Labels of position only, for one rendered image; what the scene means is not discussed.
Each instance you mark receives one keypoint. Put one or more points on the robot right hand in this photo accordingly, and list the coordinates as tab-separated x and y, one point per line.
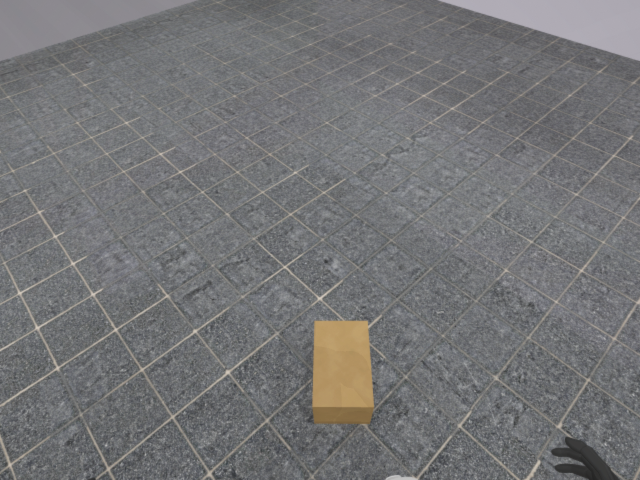
595	468

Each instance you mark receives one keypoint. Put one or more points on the carton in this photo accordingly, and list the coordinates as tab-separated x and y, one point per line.
342	377

